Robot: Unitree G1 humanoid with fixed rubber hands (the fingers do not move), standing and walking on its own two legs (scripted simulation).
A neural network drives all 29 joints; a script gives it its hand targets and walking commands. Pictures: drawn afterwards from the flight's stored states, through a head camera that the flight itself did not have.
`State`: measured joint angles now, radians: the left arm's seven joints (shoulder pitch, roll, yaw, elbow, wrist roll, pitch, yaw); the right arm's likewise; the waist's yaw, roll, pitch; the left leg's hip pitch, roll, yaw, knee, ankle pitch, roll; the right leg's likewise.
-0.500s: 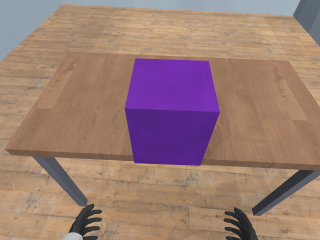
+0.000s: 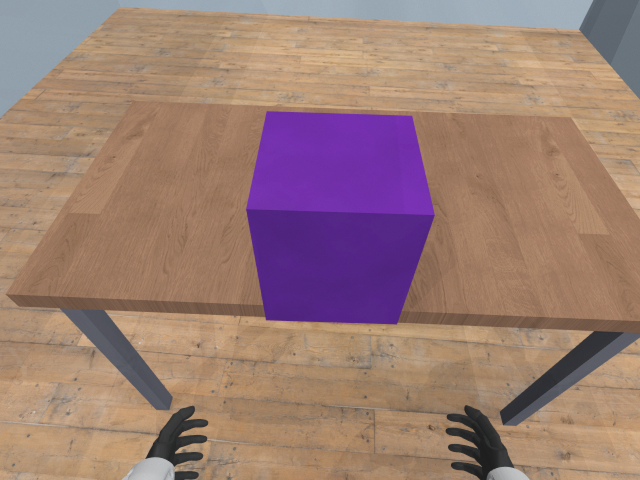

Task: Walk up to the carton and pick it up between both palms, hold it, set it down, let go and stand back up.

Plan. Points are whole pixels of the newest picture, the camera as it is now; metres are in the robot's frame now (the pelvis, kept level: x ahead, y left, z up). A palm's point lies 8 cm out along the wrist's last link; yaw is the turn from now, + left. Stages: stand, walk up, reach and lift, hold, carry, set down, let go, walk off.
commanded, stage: let go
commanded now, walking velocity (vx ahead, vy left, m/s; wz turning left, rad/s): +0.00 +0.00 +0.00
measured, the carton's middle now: (335, 223) +0.47 +0.00 +0.04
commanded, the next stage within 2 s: stand in 0.74 s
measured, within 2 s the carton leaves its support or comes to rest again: neither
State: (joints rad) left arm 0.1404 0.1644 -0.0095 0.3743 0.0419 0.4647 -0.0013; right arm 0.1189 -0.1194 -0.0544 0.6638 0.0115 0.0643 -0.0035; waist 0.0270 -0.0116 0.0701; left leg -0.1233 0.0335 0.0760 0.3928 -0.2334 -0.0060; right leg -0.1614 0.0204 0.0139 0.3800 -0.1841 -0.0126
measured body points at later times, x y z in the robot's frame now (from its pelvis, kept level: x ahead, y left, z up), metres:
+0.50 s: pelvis +0.00 -0.01 +0.00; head -0.01 +0.00 +0.45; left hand +0.16 +0.21 -0.09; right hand +0.17 -0.23 -0.09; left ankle -0.01 +0.12 -0.74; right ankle +0.01 -0.11 -0.74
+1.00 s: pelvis +0.02 +0.00 -0.01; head +0.03 +0.01 +0.44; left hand +0.11 +0.23 -0.13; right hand +0.09 -0.23 -0.15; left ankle -0.01 +0.12 -0.74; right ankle +0.01 -0.11 -0.74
